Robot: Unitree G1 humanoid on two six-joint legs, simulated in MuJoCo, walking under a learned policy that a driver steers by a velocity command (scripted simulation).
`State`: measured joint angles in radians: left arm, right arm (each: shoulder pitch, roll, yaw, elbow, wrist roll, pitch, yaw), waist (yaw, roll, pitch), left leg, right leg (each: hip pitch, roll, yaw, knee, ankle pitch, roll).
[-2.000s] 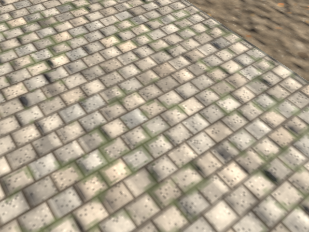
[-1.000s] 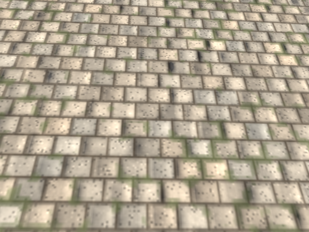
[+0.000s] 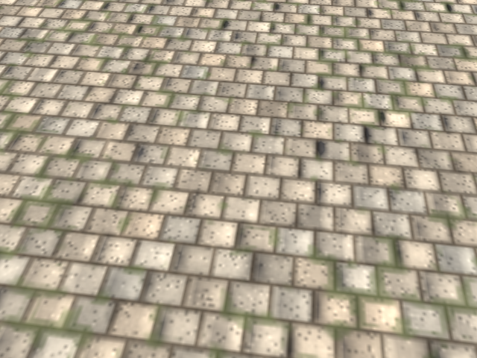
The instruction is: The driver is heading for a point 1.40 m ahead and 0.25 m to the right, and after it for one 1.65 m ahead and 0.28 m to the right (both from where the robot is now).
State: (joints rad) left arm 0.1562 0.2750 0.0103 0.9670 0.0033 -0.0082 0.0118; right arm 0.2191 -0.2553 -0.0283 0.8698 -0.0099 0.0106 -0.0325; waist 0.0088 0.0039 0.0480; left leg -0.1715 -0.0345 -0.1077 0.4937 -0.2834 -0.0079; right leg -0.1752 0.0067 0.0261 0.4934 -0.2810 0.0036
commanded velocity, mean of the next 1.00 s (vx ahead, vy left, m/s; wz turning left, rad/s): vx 0.32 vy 0.00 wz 0.00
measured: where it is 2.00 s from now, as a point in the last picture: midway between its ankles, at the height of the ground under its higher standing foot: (256, 244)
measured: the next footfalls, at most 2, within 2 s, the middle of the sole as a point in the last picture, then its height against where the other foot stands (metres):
right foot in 0.80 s outside the picture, level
left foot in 1.36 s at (216, 289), level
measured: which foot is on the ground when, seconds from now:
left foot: down 0.00-0.80, up 0.82-1.00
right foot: down 0.00-0.38, up 0.40-0.78, down 0.80-1.00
